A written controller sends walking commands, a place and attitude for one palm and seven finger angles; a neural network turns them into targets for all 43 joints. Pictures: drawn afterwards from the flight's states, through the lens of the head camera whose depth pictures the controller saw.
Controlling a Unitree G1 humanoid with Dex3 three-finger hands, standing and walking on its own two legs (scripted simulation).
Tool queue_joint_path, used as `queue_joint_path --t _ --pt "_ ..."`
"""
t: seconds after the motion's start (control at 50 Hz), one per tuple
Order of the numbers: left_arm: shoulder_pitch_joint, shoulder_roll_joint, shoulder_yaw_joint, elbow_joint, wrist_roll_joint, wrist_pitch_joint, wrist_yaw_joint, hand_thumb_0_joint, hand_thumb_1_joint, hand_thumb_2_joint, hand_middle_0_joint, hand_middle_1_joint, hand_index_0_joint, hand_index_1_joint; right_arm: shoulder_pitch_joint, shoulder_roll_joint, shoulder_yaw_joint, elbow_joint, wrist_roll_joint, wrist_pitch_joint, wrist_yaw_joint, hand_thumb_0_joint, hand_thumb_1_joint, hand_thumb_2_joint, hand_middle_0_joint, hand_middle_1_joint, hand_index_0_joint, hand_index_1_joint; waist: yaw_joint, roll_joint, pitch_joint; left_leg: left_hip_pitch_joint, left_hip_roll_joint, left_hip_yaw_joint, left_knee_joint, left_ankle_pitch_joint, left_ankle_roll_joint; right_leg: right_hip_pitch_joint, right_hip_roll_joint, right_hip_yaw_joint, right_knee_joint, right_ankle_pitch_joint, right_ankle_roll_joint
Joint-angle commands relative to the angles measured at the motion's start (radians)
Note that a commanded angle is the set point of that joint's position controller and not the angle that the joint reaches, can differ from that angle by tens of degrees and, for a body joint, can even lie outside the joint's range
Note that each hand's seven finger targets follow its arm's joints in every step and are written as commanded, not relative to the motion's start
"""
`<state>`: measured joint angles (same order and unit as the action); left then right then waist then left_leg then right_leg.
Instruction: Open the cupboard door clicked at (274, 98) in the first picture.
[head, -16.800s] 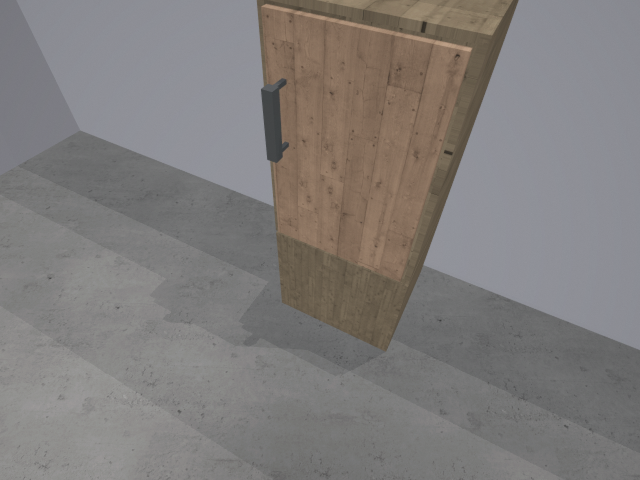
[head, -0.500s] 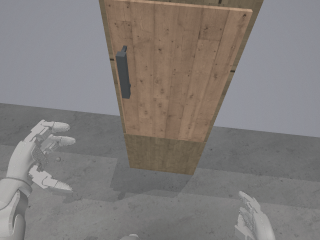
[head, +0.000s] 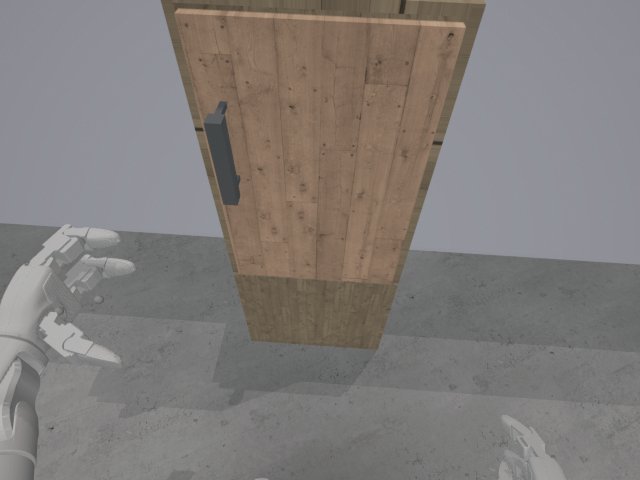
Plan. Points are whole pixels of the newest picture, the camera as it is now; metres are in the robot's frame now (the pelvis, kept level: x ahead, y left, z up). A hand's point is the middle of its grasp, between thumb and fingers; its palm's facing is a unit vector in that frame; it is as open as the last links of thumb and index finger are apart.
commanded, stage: raise the hand with hooked fingers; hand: left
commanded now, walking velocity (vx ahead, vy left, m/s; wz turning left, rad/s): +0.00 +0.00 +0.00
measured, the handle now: (227, 155) +0.58 +0.19 +0.07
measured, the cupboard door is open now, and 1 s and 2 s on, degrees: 0 0 0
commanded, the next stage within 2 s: move the hooked fingers beside the handle in 0.24 s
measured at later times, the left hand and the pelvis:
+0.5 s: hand (111, 294) +0.30 +0.26 +0.09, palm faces +0.00 -1.00 -0.02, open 14.0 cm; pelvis -0.01 -0.01 +0.00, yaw +1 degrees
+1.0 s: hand (146, 232) +0.39 +0.25 +0.09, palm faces -0.03 -1.00 -0.01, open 14.0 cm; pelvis +0.00 +0.00 -0.01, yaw -1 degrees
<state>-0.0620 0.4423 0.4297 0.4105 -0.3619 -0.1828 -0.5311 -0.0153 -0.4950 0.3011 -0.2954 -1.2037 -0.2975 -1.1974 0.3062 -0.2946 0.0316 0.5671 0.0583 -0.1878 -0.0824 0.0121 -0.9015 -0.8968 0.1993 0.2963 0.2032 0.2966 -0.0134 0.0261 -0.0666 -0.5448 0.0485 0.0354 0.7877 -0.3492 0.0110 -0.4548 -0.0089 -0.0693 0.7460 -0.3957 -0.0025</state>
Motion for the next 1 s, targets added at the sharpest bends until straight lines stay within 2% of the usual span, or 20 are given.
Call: queue_joint_path --t 0.0,0.08,0.12,0.22,0.26,0.32,0.36,0.38,0.42,0.46,0.5,0.52,0.58,0.62,0.66,0.7,0.72,0.92,0.94,0.98 --pt "-0.23 0.282 0.111 -0.224 -0.022 -0.089 0.014 0.0 -0.5 0.3 -0.3 -1.2 -0.3 -1.2 -0.063 -0.126 -0.05 -0.142 -0.003 -0.054 -0.014 0.0 -0.9 -0.9 0.2 0.3 0.2 0.3 0.019 0.095 -0.209 0.199 -0.043 -0.044 -0.115 0.195 0.017 0.002 0.04 0.026 -0.109 0.217 -0.022" --pt "-0.226 0.276 0.109 -0.205 -0.03 -0.092 0.009 0.0 -0.5 0.3 -0.3 -1.2 -0.3 -1.2 -0.061 -0.126 -0.051 -0.141 -0.003 -0.055 -0.019 0.0 -0.9 -0.9 0.2 0.3 0.2 0.3 0.014 0.042 -0.201 0.182 -0.044 -0.038 -0.106 0.183 0.022 0.013 0.038 0.044 -0.122 0.216 -0.015" --pt "-0.24 0.268 0.099 -0.203 -0.026 -0.091 0.002 0.0 -0.5 0.3 -0.3 -1.2 -0.3 -1.2 -0.064 -0.124 -0.049 -0.136 -0.002 -0.055 -0.02 0.0 -0.9 -0.9 0.2 0.3 0.2 0.3 0.011 0.063 -0.209 0.187 -0.044 -0.038 -0.109 0.184 0.021 0.012 0.034 0.041 -0.121 0.223 -0.014" --pt "-0.237 0.261 0.089 -0.159 -0.029 -0.083 -0.007 0.0 -0.5 0.3 -0.3 -1.2 -0.3 -1.2 -0.068 -0.125 -0.048 -0.134 0.001 -0.053 -0.024 0.0 -0.9 -0.9 0.2 0.3 0.2 0.3 0.009 0.019 -0.189 0.162 -0.046 -0.036 -0.104 0.158 0.022 0.006 0.031 0.054 -0.132 0.197 -0.008" --pt "-0.245 0.254 0.08 -0.16 -0.027 -0.085 -0.006 0.0 -0.5 0.3 -0.3 -1.2 -0.3 -1.2 -0.074 -0.123 -0.046 -0.135 0.002 -0.054 -0.023 0.0 -0.9 -0.9 0.2 0.3 0.2 0.3 0.01 0.042 -0.173 0.159 -0.046 -0.037 -0.108 0.142 0.021 -0.005 0.029 0.053 -0.136 0.174 -0.009" --pt "-0.24 0.268 0.098 -0.17 -0.032 -0.091 -0.007 0.0 -0.5 0.3 -0.3 -1.2 -0.3 -1.2 -0.072 -0.122 -0.047 -0.138 0.0 -0.055 -0.023 0.0 -0.9 -0.9 0.2 0.3 0.2 0.3 0.014 0.022 -0.206 0.168 -0.046 -0.034 -0.097 0.175 0.023 0.02 0.028 0.062 -0.128 0.219 -0.007" --pt "-0.301 0.254 0.073 -0.17 -0.025 -0.096 -0.004 0.0 -0.5 0.3 -0.3 -1.2 -0.3 -1.2 -0.07 -0.121 -0.045 -0.13 0.001 -0.056 -0.025 0.0 -0.9 -0.9 0.2 0.3 0.2 0.3 0.002 0.052 -0.195 0.173 -0.046 -0.036 -0.099 0.162 0.021 -0.006 0.031 0.052 -0.124 0.206 -0.008" --pt "-0.353 0.269 0.074 -0.149 -0.025 -0.096 -0.001 0.0 -0.5 0.3 -0.3 -1.2 -0.3 -1.2 -0.064 -0.126 -0.043 -0.122 -0.002 -0.053 -0.028 0.0 -0.9 -0.9 0.2 0.3 0.2 0.3 -0.008 0.02 -0.17 0.156 -0.044 -0.039 -0.093 0.148 0.022 -0.014 0.034 0.058 -0.127 0.187 -0.009" --pt "-0.432 0.273 0.061 -0.099 -0.009 -0.098 0.003 0.0 -0.5 0.3 -0.3 -1.2 -0.3 -1.2 -0.057 -0.129 -0.044 -0.105 0.001 -0.048 -0.033 0.0 -0.9 -0.9 0.2 0.3 0.2 0.3 -0.024 0.028 -0.165 0.151 -0.045 -0.041 -0.093 0.118 0.022 -0.042 0.029 0.065 -0.132 0.151 -0.006" --pt "-0.475 0.242 0.018 -0.105 0.004 -0.108 0.005 0.0 -0.5 0.3 -0.3 -1.2 -0.3 -1.2 -0.056 -0.125 -0.044 -0.104 0.001 -0.049 -0.034 0.0 -0.9 -0.9 0.2 0.3 0.2 0.3 -0.023 0.07 -0.201 0.183 -0.046 -0.046 -0.099 0.12 0.022 -0.048 0.028 0.054 -0.123 0.152 -0.011" --pt "-0.473 0.281 0.05 -0.066 0.009 -0.105 0.008 0.0 -0.5 0.3 -0.3 -1.2 -0.3 -1.2 -0.049 -0.13 -0.045 -0.101 -0.001 -0.043 -0.034 0.0 -0.9 -0.9 0.2 0.3 0.2 0.3 -0.009 0.051 -0.23 0.182 -0.043 -0.049 -0.094 0.142 0.021 -0.024 0.031 0.054 -0.113 0.175 -0.016" --pt "-0.499 0.264 0.027 -0.039 0.015 -0.101 0.01 0.0 -0.5 0.3 -0.3 -1.2 -0.3 -1.2 -0.046 -0.13 -0.043 -0.099 0.001 -0.038 -0.034 0.0 -0.9 -0.9 0.2 0.3 0.2 0.3 -0.022 0.036 -0.216 0.172 -0.044 -0.047 -0.094 0.136 0.023 -0.038 0.031 0.053 -0.114 0.174 -0.013" --pt "-0.543 0.29 0.04 0.003 0.027 -0.101 0.022 0.0 -0.5 0.3 -0.3 -1.2 -0.3 -1.2 -0.04 -0.133 -0.042 -0.095 -0.002 -0.024 -0.03 0.0 -0.9 -0.9 0.2 0.3 0.2 0.3 -0.007 0.061 -0.23 0.163 -0.045 -0.048 -0.091 0.154 0.021 -0.025 0.031 0.051 -0.101 0.19 -0.019" --pt "-0.556 0.297 0.05 0.039 0.035 -0.099 0.033 0.0 -0.5 0.3 -0.3 -1.2 -0.3 -1.2 -0.029 -0.133 -0.047 -0.095 -0.001 -0.013 -0.026 0.0 -0.9 -0.9 0.2 0.3 0.2 0.3 -0.01 0.028 -0.25 0.16 -0.042 -0.046 -0.09 0.162 0.021 -0.021 0.031 0.048 -0.097 0.209 -0.014" --pt "-0.571 0.286 0.04 0.067 0.043 -0.101 0.041 0.0 -0.5 0.3 -0.3 -1.2 -0.3 -1.2 -0.021 -0.132 -0.047 -0.098 -0.003 -0.003 -0.021 0.0 -0.9 -0.9 0.2 0.3 0.2 0.3 -0.011 0.033 -0.248 0.152 -0.044 -0.044 -0.09 0.17 0.02 -0.024 0.031 0.044 -0.09 0.22 -0.014" --pt "-0.594 0.332 0.075 0.12 0.048 -0.104 0.043 0.0 -0.5 0.3 -0.3 -1.2 -0.3 -1.2 -0.007 -0.139 -0.047 -0.094 -0.005 0.01 -0.019 0.0 -0.9 -0.9 0.2 0.3 0.2 0.3 -0.008 0.02 -0.253 0.129 -0.042 -0.04 -0.08 0.179 0.021 -0.013 0.033 0.053 -0.084 0.237 -0.014" --pt "-0.638 0.33 0.062 0.12 0.054 -0.111 0.043 0.0 -0.5 0.3 -0.3 -1.2 -0.3 -1.2 -0.001 -0.14 -0.048 -0.089 -0.004 0.016 -0.018 0.0 -0.9 -0.9 0.2 0.3 0.2 0.3 -0.02 0.026 -0.256 0.13 -0.043 -0.038 -0.078 0.18 0.022 -0.019 0.033 0.051 -0.082 0.24 -0.012" --pt "-0.775 0.358 0.061 0.21 0.077 -0.157 0.036 0.0 -0.5 0.3 -0.3 -1.2 -0.3 -1.2 0.063 -0.15 -0.063 -0.068 -0.009 0.063 -0.009 0.0 -0.9 -0.9 0.2 0.3 0.2 0.3 -0.038 0.074 -0.338 0.168 -0.035 -0.045 -0.048 0.247 0.021 -0.06 0.047 0.043 -0.049 0.293 -0.019" --pt "-0.794 0.336 0.036 0.226 0.082 -0.156 0.035 0.0 -0.5 0.3 -0.3 -1.2 -0.3 -1.2 0.068 -0.149 -0.059 -0.066 -0.01 0.068 -0.007 0.0 -0.9 -0.9 0.2 0.3 0.2 0.3 -0.045 0.072 -0.331 0.166 -0.036 -0.049 -0.05 0.246 0.021 -0.072 0.047 0.037 -0.046 0.288 -0.019" --pt "-0.807 0.353 0.054 0.266 0.078 -0.156 0.036 0.0 -0.5 0.3 -0.3 -1.2 -0.3 -1.2 0.081 -0.155 -0.061 -0.059 -0.013 0.079 -0.007 0.0 -0.9 -0.9 0.2 0.3 0.2 0.3 -0.045 0.036 -0.327 0.145 -0.036 -0.047 -0.039 0.265 0.025 -0.063 0.051 0.039 -0.04 0.311 -0.019"
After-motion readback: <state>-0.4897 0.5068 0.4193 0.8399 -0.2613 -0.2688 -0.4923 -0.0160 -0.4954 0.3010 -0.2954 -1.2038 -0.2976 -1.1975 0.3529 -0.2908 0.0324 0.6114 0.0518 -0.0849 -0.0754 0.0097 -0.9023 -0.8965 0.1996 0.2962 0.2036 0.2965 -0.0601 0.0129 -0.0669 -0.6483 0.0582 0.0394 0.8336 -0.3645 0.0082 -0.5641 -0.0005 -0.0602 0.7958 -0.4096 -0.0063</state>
